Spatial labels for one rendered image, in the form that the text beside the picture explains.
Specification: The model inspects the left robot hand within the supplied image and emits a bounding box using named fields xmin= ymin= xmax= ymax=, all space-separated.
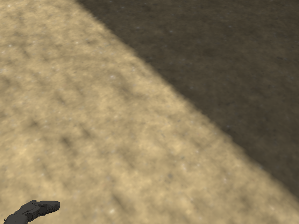
xmin=4 ymin=200 xmax=61 ymax=224

